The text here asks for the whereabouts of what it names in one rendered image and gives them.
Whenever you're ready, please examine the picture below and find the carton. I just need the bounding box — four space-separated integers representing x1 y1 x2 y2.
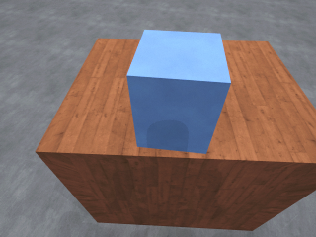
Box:
126 30 231 154

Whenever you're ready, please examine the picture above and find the pedestal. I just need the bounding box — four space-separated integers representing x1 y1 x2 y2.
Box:
35 38 316 231

